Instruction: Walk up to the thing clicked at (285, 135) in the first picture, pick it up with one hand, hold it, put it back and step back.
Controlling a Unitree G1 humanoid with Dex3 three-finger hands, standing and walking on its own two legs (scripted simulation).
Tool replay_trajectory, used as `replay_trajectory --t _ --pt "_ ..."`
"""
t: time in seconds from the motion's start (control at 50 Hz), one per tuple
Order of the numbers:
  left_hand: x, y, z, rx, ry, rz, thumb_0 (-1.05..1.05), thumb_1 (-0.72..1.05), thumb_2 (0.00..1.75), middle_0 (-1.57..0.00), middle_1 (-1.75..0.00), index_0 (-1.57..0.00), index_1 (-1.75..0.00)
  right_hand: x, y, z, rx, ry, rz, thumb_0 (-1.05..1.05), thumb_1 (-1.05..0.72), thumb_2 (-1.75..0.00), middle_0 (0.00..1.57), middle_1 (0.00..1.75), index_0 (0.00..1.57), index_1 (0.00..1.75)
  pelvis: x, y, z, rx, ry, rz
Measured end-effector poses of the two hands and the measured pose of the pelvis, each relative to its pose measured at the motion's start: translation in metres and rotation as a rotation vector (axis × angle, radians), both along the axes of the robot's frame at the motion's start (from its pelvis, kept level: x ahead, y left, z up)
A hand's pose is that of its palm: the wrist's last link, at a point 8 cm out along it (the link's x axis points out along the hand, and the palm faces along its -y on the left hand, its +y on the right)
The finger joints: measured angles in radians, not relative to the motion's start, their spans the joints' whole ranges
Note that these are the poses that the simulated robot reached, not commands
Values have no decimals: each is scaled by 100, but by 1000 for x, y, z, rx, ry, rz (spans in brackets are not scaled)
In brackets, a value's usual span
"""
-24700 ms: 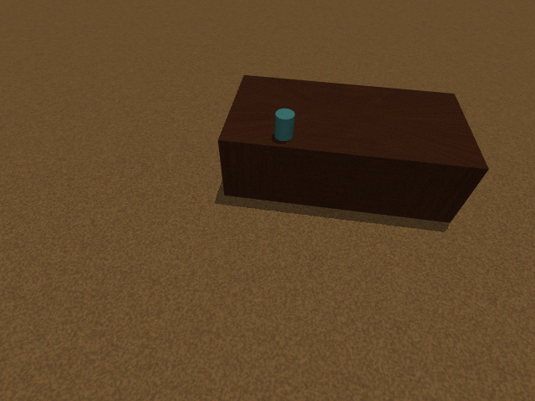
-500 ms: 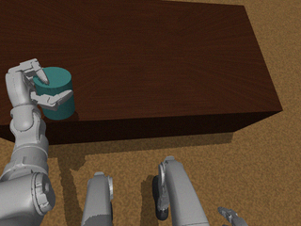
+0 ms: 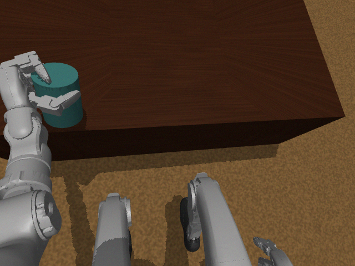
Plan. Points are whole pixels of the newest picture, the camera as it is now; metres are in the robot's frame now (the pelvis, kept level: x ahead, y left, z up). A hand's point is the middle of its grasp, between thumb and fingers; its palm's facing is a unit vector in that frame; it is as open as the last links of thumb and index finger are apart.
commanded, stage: crouch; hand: left
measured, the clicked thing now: (60, 96) +0.50 +0.20 -0.06
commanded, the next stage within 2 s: lower in 0.02 s
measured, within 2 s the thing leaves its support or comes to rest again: rests again in 1.96 s
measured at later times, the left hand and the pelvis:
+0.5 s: hand (54, 88) +0.52 +0.21 -0.06, palm faces +0.19 -0.98 -0.03, open 7.1 cm; pelvis -0.01 +0.00 -0.05, yaw +0 degrees
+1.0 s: hand (50, 88) +0.52 +0.22 -0.06, palm faces +0.17 -0.98 -0.03, open 9.9 cm; pelvis -0.03 +0.00 -0.09, yaw +1 degrees
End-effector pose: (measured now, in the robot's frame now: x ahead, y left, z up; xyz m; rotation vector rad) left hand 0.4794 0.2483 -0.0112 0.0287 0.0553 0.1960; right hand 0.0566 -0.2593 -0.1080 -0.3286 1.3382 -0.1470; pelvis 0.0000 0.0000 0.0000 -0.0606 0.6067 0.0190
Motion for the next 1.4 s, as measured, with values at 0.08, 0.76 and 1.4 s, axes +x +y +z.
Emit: replay_trajectory --t 0.08,0.76,1.4 --pt "1 1 -6 5 0 -10 0 -53 102 -64 -109 -136 -147 -2 0 -5 -4 6 4 0 -94 -91 21 30 20 30 -1 1 -6 -2 5 3" --pt "7 10 -44 19 -71 -20 2 -53 100 -67 -105 -135 -142 -17 -4 -75 -13 1 68 0 -92 -90 21 30 20 30 -31 3 -81 -7 -6 16" --pt "16 21 -46 -2 -61 16 2 -61 19 -29 -24 -29 -24 -9 4 -75 -10 24 66 0 -90 -90 21 30 21 30 -23 10 -81 -13 16 23"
